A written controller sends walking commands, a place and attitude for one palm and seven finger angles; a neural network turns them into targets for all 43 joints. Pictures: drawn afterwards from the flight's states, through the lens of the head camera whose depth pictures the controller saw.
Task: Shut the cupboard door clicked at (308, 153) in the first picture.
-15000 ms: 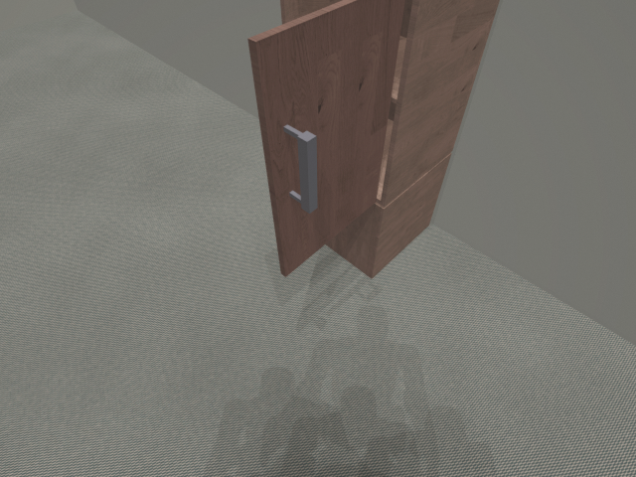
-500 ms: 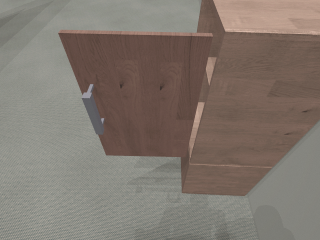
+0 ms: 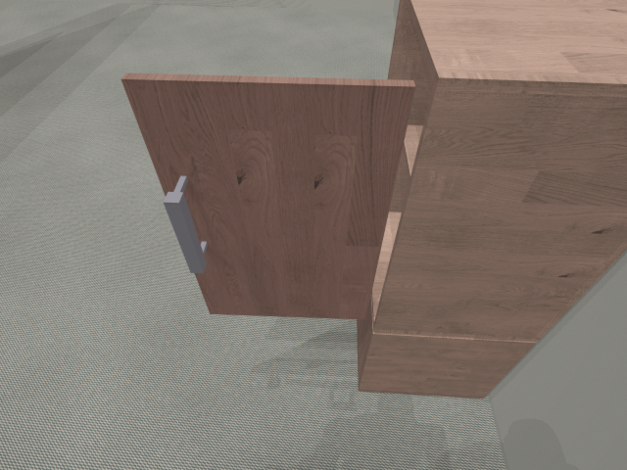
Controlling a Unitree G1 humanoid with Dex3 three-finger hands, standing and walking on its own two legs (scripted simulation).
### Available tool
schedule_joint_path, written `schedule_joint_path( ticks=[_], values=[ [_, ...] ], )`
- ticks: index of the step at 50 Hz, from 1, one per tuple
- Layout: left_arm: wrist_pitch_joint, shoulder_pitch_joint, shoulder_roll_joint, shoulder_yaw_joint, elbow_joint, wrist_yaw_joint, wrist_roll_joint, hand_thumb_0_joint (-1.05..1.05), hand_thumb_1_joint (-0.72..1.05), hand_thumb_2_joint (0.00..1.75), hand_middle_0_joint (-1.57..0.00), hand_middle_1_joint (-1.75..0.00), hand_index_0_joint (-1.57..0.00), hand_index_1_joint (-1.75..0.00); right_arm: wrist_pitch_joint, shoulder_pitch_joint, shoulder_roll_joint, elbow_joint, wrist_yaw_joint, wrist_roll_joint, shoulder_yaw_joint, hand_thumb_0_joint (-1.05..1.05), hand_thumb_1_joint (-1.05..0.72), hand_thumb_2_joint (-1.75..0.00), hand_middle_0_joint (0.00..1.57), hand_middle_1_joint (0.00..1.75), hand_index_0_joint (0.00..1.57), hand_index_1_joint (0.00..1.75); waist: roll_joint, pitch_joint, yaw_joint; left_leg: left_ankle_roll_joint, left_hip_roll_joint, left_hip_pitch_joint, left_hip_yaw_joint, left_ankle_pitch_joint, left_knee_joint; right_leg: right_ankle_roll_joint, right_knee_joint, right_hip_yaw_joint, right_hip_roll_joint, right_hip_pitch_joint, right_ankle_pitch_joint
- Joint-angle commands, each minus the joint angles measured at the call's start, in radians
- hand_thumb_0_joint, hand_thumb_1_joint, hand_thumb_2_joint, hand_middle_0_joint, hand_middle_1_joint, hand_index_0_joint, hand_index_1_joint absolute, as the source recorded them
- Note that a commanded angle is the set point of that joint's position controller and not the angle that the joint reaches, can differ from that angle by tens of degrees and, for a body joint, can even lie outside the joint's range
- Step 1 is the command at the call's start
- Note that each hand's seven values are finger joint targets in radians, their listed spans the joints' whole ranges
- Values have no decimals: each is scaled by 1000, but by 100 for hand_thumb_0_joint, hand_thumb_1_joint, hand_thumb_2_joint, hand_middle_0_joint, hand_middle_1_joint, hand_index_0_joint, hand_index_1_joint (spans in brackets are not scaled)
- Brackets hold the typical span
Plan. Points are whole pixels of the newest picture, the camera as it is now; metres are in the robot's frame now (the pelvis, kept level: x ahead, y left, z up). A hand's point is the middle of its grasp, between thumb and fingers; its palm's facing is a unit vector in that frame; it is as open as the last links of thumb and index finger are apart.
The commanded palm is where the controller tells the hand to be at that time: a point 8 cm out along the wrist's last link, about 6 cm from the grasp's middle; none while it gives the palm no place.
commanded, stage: come to a stop and stand still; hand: left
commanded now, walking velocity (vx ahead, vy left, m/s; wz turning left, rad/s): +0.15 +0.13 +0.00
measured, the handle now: (190, 226) +0.49 +0.25 +0.00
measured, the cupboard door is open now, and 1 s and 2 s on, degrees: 91 91 91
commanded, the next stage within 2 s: look again from close up in 1.02 s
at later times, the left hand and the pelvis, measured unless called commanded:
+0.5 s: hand out of the picture +0.12 +0.22 -0.17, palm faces +0.02 -0.95 -0.32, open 7.4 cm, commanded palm none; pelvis +0.05 +0.01 -0.01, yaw +0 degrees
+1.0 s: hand out of the picture +0.05 +0.22 -0.17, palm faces +0.01 -0.97 -0.23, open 7.3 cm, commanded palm none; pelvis +0.03 +0.03 +0.00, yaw +0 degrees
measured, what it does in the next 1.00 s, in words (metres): steps on the spot: left foot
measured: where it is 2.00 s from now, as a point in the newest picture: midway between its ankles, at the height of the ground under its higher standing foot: outside the picture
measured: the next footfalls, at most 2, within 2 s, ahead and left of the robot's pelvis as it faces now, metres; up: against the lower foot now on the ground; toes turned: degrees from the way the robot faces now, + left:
left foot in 0.68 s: +0.07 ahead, +0.12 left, +0.00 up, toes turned +2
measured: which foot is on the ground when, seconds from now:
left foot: down 0.00-0.50, up 0.52-0.66, down 0.68-1.00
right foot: down 0.00-1.00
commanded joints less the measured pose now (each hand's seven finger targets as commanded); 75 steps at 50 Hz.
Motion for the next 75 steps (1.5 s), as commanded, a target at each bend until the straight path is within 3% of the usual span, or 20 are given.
schedule_joint_path(
  ticks=[1,4,5,6,7,10,13,18,20,22,24,25,26,29,32,35,37,39,65,75],
  values=[
    [-9,55,175,46,-60,5,0,0,90,90,-20,-30,-20,-30,1,102,-82,-36,2,-5,-23,0,-90,-90,20,30,20,30,-130,93,-6,-4,19,-140,-26,-140,-13,-95,-235,229,-156,-48,-422],
    [-8,42,169,55,-74,6,-4,0,90,90,-20,-30,-20,-30,-8,144,-65,-36,-1,-4,-20,0,-90,-90,20,30,20,30,-113,64,-22,-1,28,-92,-32,-72,-27,-110,-200,215,-160,-60,-334],
    [-25,4,263,41,-86,6,9,0,90,90,-20,-30,-20,-30,-14,109,-132,-137,10,-29,-17,0,-90,-90,20,30,20,30,-2,180,-64,9,6,-101,-83,-12,-90,-83,-30,101,-50,-93,-267],
    [-17,46,146,31,-102,5,2,0,90,90,-20,-30,-20,-30,-32,119,-145,-160,-1,-28,-29,0,-90,-90,20,30,20,30,120,9,-47,22,119,-156,-157,-94,-138,-57,116,-33,-17,-36,-227],
    [-12,45,82,13,-97,3,7,0,90,90,-20,-30,-20,-30,-35,70,-144,-165,-13,-22,-31,0,-90,-90,20,30,20,30,217,-1,-28,30,143,-165,-197,-80,-190,-52,160,-63,21,-35,-164],
    [-22,59,95,4,-97,-1,0,0,90,90,-20,-30,-20,-30,-49,59,-129,-178,-28,-7,-18,0,-90,-90,20,30,20,30,105,-32,2,21,131,-105,-159,360,-67,-52,96,-33,8,17,-31],
    [-29,60,165,33,-94,5,-9,0,90,90,-20,-30,-20,-30,-68,110,-198,-173,-47,5,-46,0,-90,-90,20,30,20,30,27,-53,-17,-33,126,-33,-147,715,-9,-72,127,-11,-23,48,236],
    [6,25,111,44,-158,10,-3,0,90,90,-20,-30,-20,-30,-42,157,-184,-159,-65,-5,-66,0,-90,-90,20,30,20,30,120,27,-31,0,221,118,-171,1092,9,-45,221,-49,21,-169,-105],
    [16,25,88,42,-171,6,1,0,90,90,-20,-30,-20,-30,-30,140,-154,-170,-62,-11,-61,0,-90,-90,20,30,20,30,111,44,-24,30,229,92,-159,1048,15,-45,208,-52,18,-163,-141],
    [13,76,102,52,-175,0,2,0,90,90,-20,-30,-20,-30,-26,83,-152,-195,-57,-10,-64,0,-90,-90,20,30,20,30,67,10,13,28,188,20,-116,939,94,-53,113,-36,1,-35,76],
    [-3,155,171,67,-155,8,3,0,90,90,-20,-30,-20,-30,-21,72,-120,-209,-51,1,-69,0,-90,-90,20,30,20,30,-97,-90,23,-18,46,-149,-37,425,284,-156,101,153,-176,174,747],
    [-15,176,197,69,-144,13,0,0,90,90,-20,-30,-20,-30,-13,48,-83,-218,-46,10,-63,0,-90,-90,20,30,20,30,-188,-110,32,-35,-20,-230,-26,-85,388,-248,41,252,-296,237,971],
    [-18,159,202,63,-142,17,2,0,90,90,-20,-30,-20,-30,-2,-3,-60,-236,-45,16,-58,0,-90,-90,20,30,20,30,-205,-110,39,-31,-3,-257,-82,-290,429,-295,23,279,-332,233,978],
    [-10,29,195,58,-186,23,15,0,90,90,-20,-30,-20,-30,8,-18,-52,-226,-28,15,-58,0,-90,-90,20,30,20,30,-180,-73,-1,-31,6,-235,-81,-241,292,-238,33,192,-260,155,776],
    [-5,-36,209,57,-210,20,0,0,90,90,-20,-30,-20,-30,7,49,-58,-191,-11,9,-57,0,-90,-90,20,30,20,30,-179,-91,-39,-39,-14,-83,-25,65,92,-141,53,126,-187,48,481],
    [4,-46,165,48,-224,14,-4,0,90,90,-20,-30,-20,-30,-8,18,-117,-197,-5,0,-59,0,-90,-90,20,30,20,30,-29,-94,-22,1,95,-1,-118,268,17,-48,62,48,-79,-67,75],
    [11,-47,147,44,-210,12,5,0,90,90,-20,-30,-20,-30,-6,-64,-133,-206,1,-3,-51,0,-90,-90,20,30,20,30,71,24,2,21,118,-179,-159,37,-72,-16,-3,23,-41,-26,-146],
    [4,-22,146,40,-181,6,6,0,90,90,-20,-30,-20,-30,-11,-80,-132,-202,1,-3,-44,0,-90,-90,20,30,20,30,46,59,12,12,100,-235,-166,-85,-118,-22,-35,31,-41,12,-142],
    [-24,90,111,12,-20,11,-3,0,90,90,-20,-30,-20,-30,-35,28,-99,-39,-8,12,-22,0,-90,-90,20,30,20,30,-26,7,0,3,99,-72,-123,156,-148,-20,-98,40,-78,60,57],
    [-22,83,98,10,-6,11,-2,0,90,90,-20,-30,-20,-30,-31,28,-81,-18,-9,12,-20,0,-90,-90,20,30,20,30,-8,49,-1,-4,94,-93,-121,85,-166,-20,-119,48,-75,38,4]
  ],
)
